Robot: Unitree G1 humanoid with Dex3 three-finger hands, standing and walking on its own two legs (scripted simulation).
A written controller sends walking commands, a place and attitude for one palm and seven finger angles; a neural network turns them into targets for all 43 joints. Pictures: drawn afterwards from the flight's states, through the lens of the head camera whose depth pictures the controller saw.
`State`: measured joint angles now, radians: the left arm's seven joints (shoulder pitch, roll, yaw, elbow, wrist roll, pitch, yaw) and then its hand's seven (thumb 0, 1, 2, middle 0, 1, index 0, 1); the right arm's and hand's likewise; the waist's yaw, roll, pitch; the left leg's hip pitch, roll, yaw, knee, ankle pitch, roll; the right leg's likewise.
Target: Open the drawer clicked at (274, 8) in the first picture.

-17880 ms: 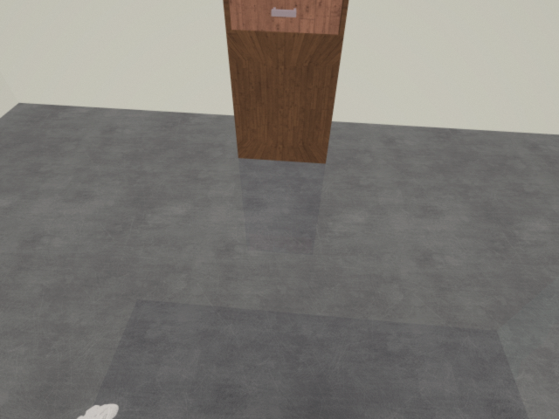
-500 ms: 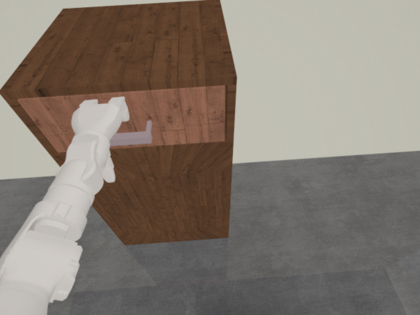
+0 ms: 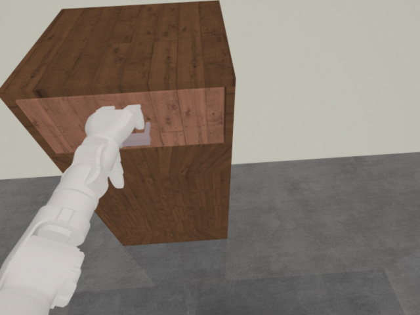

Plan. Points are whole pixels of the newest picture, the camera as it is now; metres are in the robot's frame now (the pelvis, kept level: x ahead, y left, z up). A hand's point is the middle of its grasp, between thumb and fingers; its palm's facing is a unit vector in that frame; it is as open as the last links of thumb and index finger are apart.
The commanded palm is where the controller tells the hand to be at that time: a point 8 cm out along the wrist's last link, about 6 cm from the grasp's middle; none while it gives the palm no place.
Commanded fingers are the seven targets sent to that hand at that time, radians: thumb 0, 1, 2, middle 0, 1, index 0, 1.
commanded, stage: re-aim the fingers above the handle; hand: left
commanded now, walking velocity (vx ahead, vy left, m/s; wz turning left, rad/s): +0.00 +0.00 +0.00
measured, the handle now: (129, 133) +0.51 +0.21 +0.04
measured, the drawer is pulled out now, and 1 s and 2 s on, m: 0.00 0.00 0.00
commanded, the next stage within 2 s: lower the fingers behind the handle in 0.68 s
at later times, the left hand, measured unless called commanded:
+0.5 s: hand (135, 150) +0.43 +0.17 +0.08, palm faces -0.13 -0.05 -0.99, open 13.8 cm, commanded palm +0.43 +0.21 +0.15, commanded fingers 0.00 -0.50 0.30 -0.30 -1.20 -0.30 -1.20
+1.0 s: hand (97, 152) +0.43 +0.25 +0.07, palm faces -0.16 +0.01 -0.99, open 13.8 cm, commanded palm +0.43 +0.23 +0.14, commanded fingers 0.00 -0.50 0.30 -0.30 -1.20 -0.30 -1.20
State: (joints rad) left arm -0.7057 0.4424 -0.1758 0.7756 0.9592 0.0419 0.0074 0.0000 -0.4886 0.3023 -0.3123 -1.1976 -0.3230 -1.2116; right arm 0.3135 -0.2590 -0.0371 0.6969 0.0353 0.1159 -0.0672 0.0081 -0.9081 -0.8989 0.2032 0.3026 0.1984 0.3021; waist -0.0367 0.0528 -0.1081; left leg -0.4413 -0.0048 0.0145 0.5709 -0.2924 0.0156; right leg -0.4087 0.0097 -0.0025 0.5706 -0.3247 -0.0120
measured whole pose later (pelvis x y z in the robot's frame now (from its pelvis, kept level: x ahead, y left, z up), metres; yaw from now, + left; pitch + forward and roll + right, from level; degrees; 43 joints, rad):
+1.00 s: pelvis -0.01 +0.00 +0.00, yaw +0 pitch +10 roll +0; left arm -0.73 0.55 -0.10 0.87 1.02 -0.03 0.02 0.00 -0.49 0.30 -0.33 -1.21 -0.32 -1.21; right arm 0.32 -0.26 -0.03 0.68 0.04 0.10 -0.10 0.01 -0.91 -0.90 0.20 0.30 0.20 0.30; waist -0.05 0.03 -0.08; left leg -0.47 0.01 0.01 0.58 -0.28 0.01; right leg -0.44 0.02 0.00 0.57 -0.31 -0.02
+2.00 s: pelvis -0.01 +0.01 -0.02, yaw -1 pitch +17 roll -1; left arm -0.79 0.44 -0.06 1.03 1.08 0.04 0.34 0.00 -0.49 0.30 -0.31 -1.21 -0.31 -1.20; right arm 0.32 -0.25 -0.06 0.73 0.00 0.07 -0.02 0.01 -0.91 -0.90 0.20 0.30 0.20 0.30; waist -0.08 0.04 -0.15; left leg -0.72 0.01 0.02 0.77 -0.36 0.03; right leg -0.67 0.02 0.00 0.74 -0.37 0.00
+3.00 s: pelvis +0.00 +0.01 -0.02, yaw -2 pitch +17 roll -1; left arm -0.71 0.47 -0.02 0.98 1.08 -0.03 0.31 0.00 0.48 0.72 -0.37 -1.29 -0.36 -1.30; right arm 0.33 -0.25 -0.06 0.72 0.01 0.09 -0.03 0.01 -0.91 -0.90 0.20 0.30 0.20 0.30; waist -0.08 0.04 -0.15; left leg -0.68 0.02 0.03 0.76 -0.37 0.02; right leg -0.64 0.03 0.01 0.72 -0.38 -0.01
